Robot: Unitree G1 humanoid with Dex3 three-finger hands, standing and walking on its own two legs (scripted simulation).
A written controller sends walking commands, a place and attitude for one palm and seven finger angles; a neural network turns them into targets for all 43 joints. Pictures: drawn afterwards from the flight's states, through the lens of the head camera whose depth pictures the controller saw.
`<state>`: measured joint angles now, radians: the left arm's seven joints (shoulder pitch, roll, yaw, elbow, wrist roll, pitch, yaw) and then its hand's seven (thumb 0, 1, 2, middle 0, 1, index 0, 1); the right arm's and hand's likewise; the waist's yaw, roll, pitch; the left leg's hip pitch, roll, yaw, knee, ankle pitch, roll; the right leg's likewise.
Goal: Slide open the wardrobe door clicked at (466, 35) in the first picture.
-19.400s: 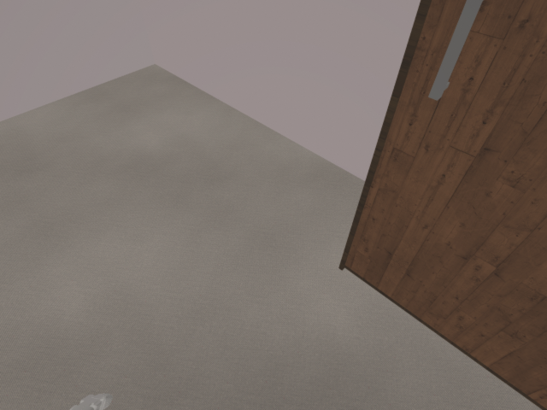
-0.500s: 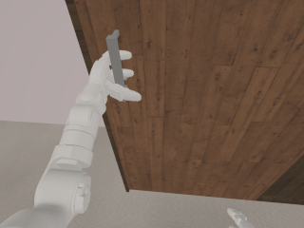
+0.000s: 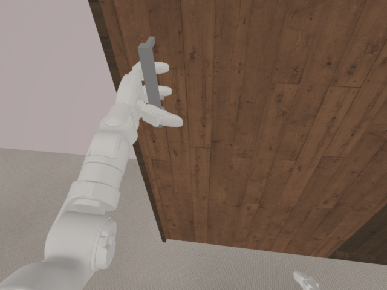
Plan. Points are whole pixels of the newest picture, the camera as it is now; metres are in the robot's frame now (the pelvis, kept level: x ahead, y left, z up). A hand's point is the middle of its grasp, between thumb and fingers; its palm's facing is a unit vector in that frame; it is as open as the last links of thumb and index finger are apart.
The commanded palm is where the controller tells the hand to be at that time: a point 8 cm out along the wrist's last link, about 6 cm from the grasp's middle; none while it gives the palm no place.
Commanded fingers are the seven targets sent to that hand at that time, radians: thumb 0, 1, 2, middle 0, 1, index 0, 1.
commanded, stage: slide the fingers in behind the handle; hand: left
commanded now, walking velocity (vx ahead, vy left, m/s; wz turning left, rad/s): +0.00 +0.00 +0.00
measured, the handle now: (155, 85) +0.48 +0.11 +0.20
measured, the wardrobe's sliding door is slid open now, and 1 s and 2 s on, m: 0.00 0.00 0.00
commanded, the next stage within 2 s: grip the handle and tug to test in 0.26 s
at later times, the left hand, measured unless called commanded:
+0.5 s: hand (162, 97) +0.43 +0.08 +0.21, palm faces -0.08 -1.00 -0.02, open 13.7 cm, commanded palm +0.42 +0.13 +0.21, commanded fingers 0.00 -0.13 0.46 -0.34 -1.25 -0.34 -1.25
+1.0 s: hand (162, 96) +0.44 +0.09 +0.21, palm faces -0.08 -1.00 -0.01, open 6.2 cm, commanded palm +0.42 +0.13 +0.21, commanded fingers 0.00 0.90 0.90 -0.45 -1.40 -0.45 -1.40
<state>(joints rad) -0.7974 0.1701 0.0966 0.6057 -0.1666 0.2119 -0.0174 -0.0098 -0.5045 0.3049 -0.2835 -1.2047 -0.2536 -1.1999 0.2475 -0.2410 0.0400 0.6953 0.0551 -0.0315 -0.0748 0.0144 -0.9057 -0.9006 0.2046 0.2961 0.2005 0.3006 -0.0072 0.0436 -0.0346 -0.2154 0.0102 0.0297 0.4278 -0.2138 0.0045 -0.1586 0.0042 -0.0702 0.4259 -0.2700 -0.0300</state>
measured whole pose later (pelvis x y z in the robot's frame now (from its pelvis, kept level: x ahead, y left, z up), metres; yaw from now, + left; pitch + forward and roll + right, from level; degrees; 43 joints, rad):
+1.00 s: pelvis -0.01 +0.01 +0.00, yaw +0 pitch +1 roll +0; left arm -0.91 0.17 0.08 0.78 -0.16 0.14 -0.01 0.01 0.59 0.77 -0.41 -1.36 -0.40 -1.36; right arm 0.27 -0.23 0.05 0.73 0.05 -0.07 -0.07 0.01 -0.91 -0.90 0.21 0.30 0.20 0.30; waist -0.02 0.03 -0.03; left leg -0.27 0.00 0.03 0.46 -0.21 0.02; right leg -0.21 -0.01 -0.07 0.45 -0.27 -0.02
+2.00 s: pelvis +0.05 +0.00 +0.00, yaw -1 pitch +1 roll +1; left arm -0.53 0.14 0.08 0.14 -0.17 0.39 -0.03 0.02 0.77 0.82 -0.38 -1.40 -0.33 -1.40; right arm 0.18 -0.24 0.04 0.62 0.05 0.04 -0.05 0.01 -0.91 -0.90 0.20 0.30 0.20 0.30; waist 0.02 0.04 -0.06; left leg -0.15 0.01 0.04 0.41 -0.28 0.00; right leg -0.09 0.00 -0.05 0.40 -0.33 -0.03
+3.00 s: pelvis +0.00 +0.01 -0.01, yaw +0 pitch +1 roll +0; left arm -0.83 0.16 -0.01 0.63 -0.13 0.08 0.06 0.00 0.75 0.82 -0.42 -1.40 -0.29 -1.40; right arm 0.20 -0.21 0.04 0.73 0.03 -0.06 -0.06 0.01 -0.91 -0.90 0.21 0.30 0.20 0.30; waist 0.00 0.05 -0.01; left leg -0.28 -0.01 0.02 0.51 -0.25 0.02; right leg -0.23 -0.01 -0.04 0.52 -0.31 0.00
